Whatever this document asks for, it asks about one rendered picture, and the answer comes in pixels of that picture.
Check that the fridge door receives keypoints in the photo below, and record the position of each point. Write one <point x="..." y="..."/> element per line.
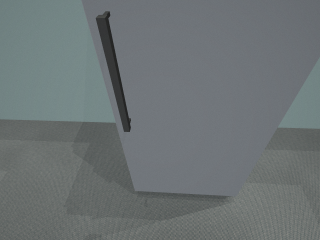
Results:
<point x="206" y="84"/>

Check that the handle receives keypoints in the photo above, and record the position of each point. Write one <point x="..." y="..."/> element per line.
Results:
<point x="111" y="59"/>

